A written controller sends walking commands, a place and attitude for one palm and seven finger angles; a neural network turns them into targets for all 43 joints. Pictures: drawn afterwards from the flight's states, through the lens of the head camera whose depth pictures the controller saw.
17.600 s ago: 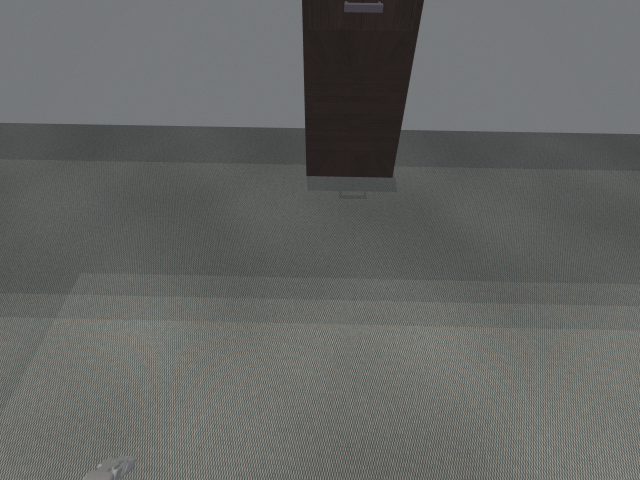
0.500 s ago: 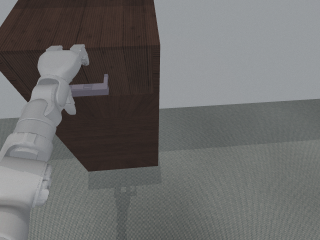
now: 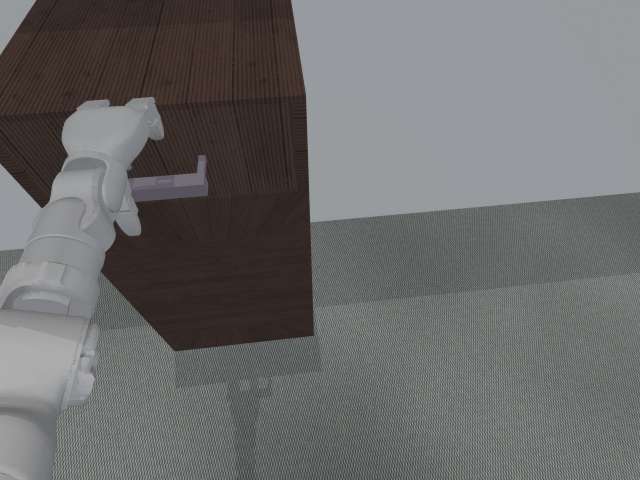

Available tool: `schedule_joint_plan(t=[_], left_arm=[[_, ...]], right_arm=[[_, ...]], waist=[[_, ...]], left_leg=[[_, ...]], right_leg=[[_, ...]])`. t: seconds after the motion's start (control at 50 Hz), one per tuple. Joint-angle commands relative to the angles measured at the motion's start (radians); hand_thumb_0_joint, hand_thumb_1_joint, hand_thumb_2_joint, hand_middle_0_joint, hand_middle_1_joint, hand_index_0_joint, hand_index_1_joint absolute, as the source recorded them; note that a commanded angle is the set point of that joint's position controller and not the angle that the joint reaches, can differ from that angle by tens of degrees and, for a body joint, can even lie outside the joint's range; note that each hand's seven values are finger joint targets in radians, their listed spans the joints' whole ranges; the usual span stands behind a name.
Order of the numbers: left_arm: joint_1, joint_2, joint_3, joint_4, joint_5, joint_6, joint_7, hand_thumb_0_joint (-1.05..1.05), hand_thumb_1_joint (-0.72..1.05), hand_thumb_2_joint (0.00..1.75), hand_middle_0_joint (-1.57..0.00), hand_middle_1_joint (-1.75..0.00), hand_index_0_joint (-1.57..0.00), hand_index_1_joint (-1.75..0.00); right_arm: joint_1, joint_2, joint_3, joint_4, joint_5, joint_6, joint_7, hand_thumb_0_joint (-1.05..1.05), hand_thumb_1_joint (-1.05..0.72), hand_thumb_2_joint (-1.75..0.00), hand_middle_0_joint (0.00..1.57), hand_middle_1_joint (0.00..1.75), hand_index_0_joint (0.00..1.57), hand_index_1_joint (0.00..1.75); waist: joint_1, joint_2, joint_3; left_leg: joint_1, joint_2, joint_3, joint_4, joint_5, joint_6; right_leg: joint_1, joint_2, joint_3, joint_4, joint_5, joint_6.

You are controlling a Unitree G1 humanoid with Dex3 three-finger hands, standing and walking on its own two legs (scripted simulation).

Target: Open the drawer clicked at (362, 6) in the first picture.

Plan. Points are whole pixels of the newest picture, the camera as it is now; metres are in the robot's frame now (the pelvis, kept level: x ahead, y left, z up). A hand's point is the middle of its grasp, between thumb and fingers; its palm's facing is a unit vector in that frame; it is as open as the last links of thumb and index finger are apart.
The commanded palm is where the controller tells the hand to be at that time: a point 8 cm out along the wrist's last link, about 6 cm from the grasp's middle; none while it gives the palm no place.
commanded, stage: lower the fingers behind the handle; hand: left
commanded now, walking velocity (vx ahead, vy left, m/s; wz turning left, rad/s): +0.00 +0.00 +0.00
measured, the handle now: (159, 176) +0.53 +0.22 +0.05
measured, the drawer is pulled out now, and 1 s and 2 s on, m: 0.00 0.00 0.00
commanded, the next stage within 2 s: close the thumb around the handle in 1.60 s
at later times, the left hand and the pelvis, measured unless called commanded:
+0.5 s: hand (129, 168) +0.49 +0.23 +0.11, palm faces +0.01 +0.00 -1.00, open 13.6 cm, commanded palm +0.47 +0.25 +0.13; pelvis -0.01 +0.00 -0.01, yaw +0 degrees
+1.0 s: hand (120, 198) +0.49 +0.27 +0.05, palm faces +0.00 -0.03 -1.00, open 13.6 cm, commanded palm +0.48 +0.25 +0.09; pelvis -0.01 +0.02 -0.02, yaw +0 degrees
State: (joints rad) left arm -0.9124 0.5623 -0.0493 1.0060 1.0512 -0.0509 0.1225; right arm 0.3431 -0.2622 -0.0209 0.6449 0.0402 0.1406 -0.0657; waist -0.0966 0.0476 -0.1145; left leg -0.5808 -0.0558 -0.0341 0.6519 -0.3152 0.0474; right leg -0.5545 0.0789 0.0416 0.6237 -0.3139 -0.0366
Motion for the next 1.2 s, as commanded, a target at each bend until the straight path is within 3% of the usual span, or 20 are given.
schedule_joint_plan(t=[0.0,0.02,0.08,0.14,0.22,0.28,0.36,0.4,0.48,0.58,0.66,0.68,0.72,0.76,0.86,0.96,1.0,1.08,1.12,1.18], left_arm=[[-0.476,0.321,0.095,-0.158,-0.011,0.028,0.051,0.0,-0.5,0.3,-0.3,-1.2,-0.3,-1.2],[-0.439,0.318,0.1,-0.143,-0.011,0.033,0.053,0.0,-0.5,0.3,-0.3,-1.2,-0.3,-1.2],[-0.439,0.267,0.061,-0.118,-0.015,0.047,0.049,0.0,-0.5,0.3,-0.3,-1.2,-0.3,-1.2],[-0.433,0.275,0.06,-0.096,-0.009,0.063,0.054,0.0,-0.5,0.3,-0.3,-1.2,-0.3,-1.2],[-0.421,0.256,0.042,-0.056,-0.004,0.075,0.05,0.0,-0.5,0.3,-0.3,-1.2,-0.3,-1.2],[-0.406,0.288,0.063,-0.037,0.001,0.077,0.045,0.0,-0.5,0.3,-0.3,-1.2,-0.3,-1.2],[-0.395,0.28,0.034,0.019,0.008,0.088,0.037,0.0,-0.5,0.3,-0.3,-1.2,-0.3,-1.2],[-0.403,0.332,0.066,0.016,0.017,0.08,0.036,0.0,-0.5,0.3,-0.3,-1.2,-0.3,-1.2],[-0.378,0.27,0.028,0.028,0.016,0.074,0.034,0.0,-0.5,0.3,-0.3,-1.2,-0.3,-1.2],[-0.411,0.264,0.031,-0.018,-0.002,0.037,0.034,0.0,-0.5,0.3,-0.3,-1.2,-0.3,-1.2],[-0.549,0.331,0.087,-0.231,0.003,-0.087,0.068,0.0,-0.5,0.3,-0.3,-1.2,-0.3,-1.2],[-0.516,0.331,0.097,-0.19,0.003,-0.084,0.085,0.0,-0.5,0.3,-0.3,-1.2,-0.3,-1.2],[-0.406,0.261,0.06,-0.072,0.0,-0.05,0.101,0.0,-0.5,0.3,-0.3,-1.2,-0.3,-1.2],[-0.389,0.203,0.029,-0.043,-0.01,-0.028,0.112,0.0,-0.5,0.3,-0.3,-1.2,-0.3,-1.2],[-0.465,0.219,0.04,-0.11,0.006,-0.022,0.13,0.0,-0.5,0.3,-0.3,-1.2,-0.3,-1.2],[-0.403,0.184,0.021,-0.003,0.007,0.029,0.137,0.0,-0.5,0.3,-0.3,-1.2,-0.3,-1.2],[-0.426,0.177,0.012,-0.014,0.013,0.034,0.138,0.0,-0.5,0.3,-0.3,-1.2,-0.3,-1.2],[-0.413,0.118,-0.026,0.035,0.018,0.057,0.129,0.0,-0.5,0.3,-0.3,-1.2,-0.3,-1.2],[-0.416,0.127,-0.031,0.069,0.03,0.068,0.13,0.0,-0.5,0.3,-0.3,-1.2,-0.3,-1.2],[-0.442,0.107,-0.046,0.061,0.036,0.073,0.126,0.0,-0.5,0.3,-0.3,-1.2,-0.3,-1.2]], right_arm=[[0.084,-0.15,-0.054,-0.072,-0.008,-0.02,-0.014,0.0,-0.9,-0.9,0.2,0.3,0.2,0.3],[0.087,-0.149,-0.055,-0.07,-0.009,-0.019,-0.013,0.0,-0.9,-0.9,0.2,0.3,0.2,0.3],[0.09,-0.153,-0.056,-0.064,-0.007,-0.016,-0.009,0.0,-0.9,-0.9,0.2,0.3,0.2,0.3],[0.096,-0.156,-0.056,-0.061,-0.007,-0.015,-0.007,0.0,-0.9,-0.9,0.2,0.3,0.2,0.3],[0.101,-0.159,-0.055,-0.058,-0.005,-0.013,-0.007,0.0,-0.9,-0.9,0.2,0.3,0.2,0.3],[0.104,-0.163,-0.051,-0.062,-0.006,-0.008,-0.011,0.0,-0.9,-0.9,0.2,0.3,0.2,0.3],[0.103,-0.164,-0.043,-0.066,0.002,-0.012,-0.015,0.0,-0.9,-0.9,0.2,0.3,0.2,0.3],[0.11,-0.166,-0.043,-0.068,0.001,-0.011,-0.019,0.0,-0.9,-0.9,0.2,0.3,0.2,0.3],[0.119,-0.161,-0.043,-0.074,-0.002,-0.012,-0.016,0.0,-0.9,-0.9,0.2,0.3,0.2,0.3],[0.134,-0.164,-0.048,-0.083,-0.005,-0.023,-0.019,0.0,-0.9,-0.9,0.2,0.3,0.2,0.3],[0.148,-0.152,-0.063,-0.079,-0.019,-0.046,-0.028,0.0,-0.9,-0.9,0.2,0.3,0.2,0.3],[0.159,-0.153,-0.067,-0.06,-0.024,-0.044,-0.026,0.0,-0.9,-0.9,0.2,0.3,0.2,0.3],[0.166,-0.153,-0.063,-0.045,-0.02,-0.043,-0.02,0.0,-0.9,-0.9,0.2,0.3,0.2,0.3],[0.172,-0.157,-0.065,-0.035,-0.021,-0.045,-0.006,0.0,-0.9,-0.9,0.2,0.3,0.2,0.3],[0.192,-0.163,-0.076,-0.014,-0.034,-0.036,0.009,0.0,-0.9,-0.9,0.2,0.3,0.2,0.3],[0.185,-0.165,-0.069,0.0,-0.031,-0.019,0.018,0.0,-0.9,-0.9,0.2,0.3,0.2,0.3],[0.183,-0.166,-0.07,-0.002,-0.03,-0.016,0.021,0.0,-0.9,-0.9,0.2,0.3,0.2,0.3],[0.175,-0.163,-0.068,-0.009,-0.029,-0.009,0.025,0.0,-0.9,-0.9,0.2,0.3,0.2,0.3],[0.173,-0.165,-0.063,-0.015,-0.027,-0.01,0.024,0.0,-0.9,-0.9,0.2,0.3,0.2,0.3],[0.18,-0.166,-0.063,-0.02,-0.032,-0.012,0.025,0.0,-0.9,-0.9,0.2,0.3,0.2,0.3]], waist=[[-0.001,-0.009,-0.361],[0.008,-0.015,-0.362],[-0.011,-0.031,-0.323],[-0.007,-0.013,-0.327],[-0.019,-0.037,-0.296],[-0.015,-0.07,-0.304],[-0.028,-0.071,-0.238],[-0.022,-0.067,-0.274],[-0.025,-0.043,-0.273],[-0.04,-0.073,-0.303],[-0.043,0.075,-0.445],[-0.048,0.032,-0.452],[-0.05,0.023,-0.357],[-0.049,0.023,-0.331],[-0.049,0.079,-0.457],[-0.056,0.016,-0.332],[-0.058,0.028,-0.347],[-0.072,0.009,-0.28],[-0.077,0.001,-0.254],[-0.08,0.021,-0.287]], left_leg=[[0.171,0.022,0.026,-0.036,0.302,0.013],[0.165,0.02,0.028,-0.035,0.312,0.012],[0.162,0.022,0.029,-0.033,0.305,0.013],[0.15,0.021,0.032,-0.031,0.28,0.013],[0.127,0.022,0.034,-0.03,0.246,0.014],[0.094,0.019,0.035,-0.027,0.23,0.016],[0.042,0.019,0.038,-0.026,0.142,0.016],[0.03,0.019,0.041,-0.018,0.147,0.016],[0.041,0.021,0.039,-0.008,0.151,0.012],[0.029,0.025,0.032,0.01,0.129,0.019],[0.124,0.026,0.012,0.047,0.181,0.02],[0.123,0.027,0.006,0.058,0.206,0.021],[0.095,0.032,0.002,0.055,0.188,0.014],[0.102,0.036,-0.005,0.053,0.19,0.008],[0.199,0.041,-0.018,0.084,0.331,-0.003],[0.124,0.043,-0.017,0.069,0.286,0.0],[0.143,0.045,-0.022,0.07,0.301,-0.002],[0.137,0.049,-0.032,0.069,0.277,-0.003],[0.103,0.047,-0.037,0.068,0.205,-0.002],[0.11,0.046,-0.04,0.079,0.21,-0.003]], right_leg=[[0.178,-0.034,-0.015,-0.067,0.278,0.003],[0.185,-0.033,-0.019,-0.061,0.288,0.001],[0.149,-0.03,-0.022,-0.072,0.272,0.001],[0.145,-0.03,-0.019,-0.066,0.256,0.001],[0.123,-0.031,-0.021,-0.071,0.229,0.004],[0.147,-0.032,-0.015,-0.069,0.231,0.004],[0.096,-0.034,-0.013,-0.075,0.15,0.009],[0.116,-0.037,-0.006,-0.065,0.161,0.011],[0.072,-0.031,-0.019,-0.053,0.147,0.004],[0.064,-0.03,-0.015,-0.044,0.133,0.009],[0.035,-0.025,-0.003,-0.01,0.147,0.005],[0.033,-0.02,-0.01,-0.004,0.158,0.003],[-0.037,-0.015,-0.031,-0.004,0.126,0.003],[-0.08,-0.01,-0.044,-0.004,0.107,-0.001],[-0.076,-0.002,-0.051,0.023,0.186,-0.007],[-0.097,0.0,-0.061,0.01,0.158,-0.007],[-0.106,0.0,-0.062,0.017,0.158,-0.009],[-0.161,0.002,-0.072,0.016,0.122,-0.013],[-0.188,0.001,-0.072,0.025,0.076,-0.011],[-0.201,0.0,-0.073,0.04,0.078,-0.014]])
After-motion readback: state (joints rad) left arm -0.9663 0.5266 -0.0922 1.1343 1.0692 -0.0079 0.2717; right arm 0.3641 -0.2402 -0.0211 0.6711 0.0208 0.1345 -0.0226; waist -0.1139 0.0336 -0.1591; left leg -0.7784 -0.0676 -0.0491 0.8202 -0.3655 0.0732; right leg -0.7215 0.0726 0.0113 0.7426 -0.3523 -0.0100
